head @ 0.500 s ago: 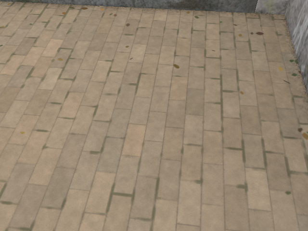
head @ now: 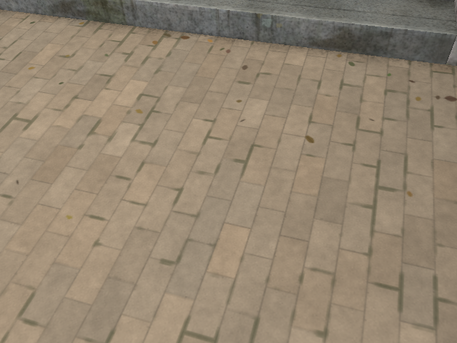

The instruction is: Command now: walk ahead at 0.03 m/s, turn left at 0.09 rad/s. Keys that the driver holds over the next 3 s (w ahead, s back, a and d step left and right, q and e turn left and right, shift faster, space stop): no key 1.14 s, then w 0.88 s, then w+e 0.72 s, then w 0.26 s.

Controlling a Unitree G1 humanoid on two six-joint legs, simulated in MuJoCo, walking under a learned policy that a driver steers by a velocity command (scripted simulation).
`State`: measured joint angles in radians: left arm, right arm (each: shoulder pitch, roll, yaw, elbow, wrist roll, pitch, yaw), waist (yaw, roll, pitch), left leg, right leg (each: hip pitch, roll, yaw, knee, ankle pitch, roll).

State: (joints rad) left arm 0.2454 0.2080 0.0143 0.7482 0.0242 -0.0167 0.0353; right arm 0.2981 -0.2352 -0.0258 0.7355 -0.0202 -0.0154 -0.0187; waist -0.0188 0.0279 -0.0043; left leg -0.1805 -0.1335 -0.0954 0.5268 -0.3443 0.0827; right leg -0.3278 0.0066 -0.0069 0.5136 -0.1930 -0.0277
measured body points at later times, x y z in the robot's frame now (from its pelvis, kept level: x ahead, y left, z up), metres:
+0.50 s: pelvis +0.01 -0.02 +0.01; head +0.01 -0.03 +0.46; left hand +0.09 +0.23 -0.12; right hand +0.07 -0.27 -0.13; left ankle -0.03 +0.09 -0.73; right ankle +0.05 -0.11 -0.73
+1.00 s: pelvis +0.02 -0.02 +0.01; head +0.01 -0.02 +0.46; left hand +0.03 +0.21 -0.14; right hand +0.02 -0.25 -0.15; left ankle -0.03 +0.09 -0.73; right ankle +0.05 -0.11 -0.73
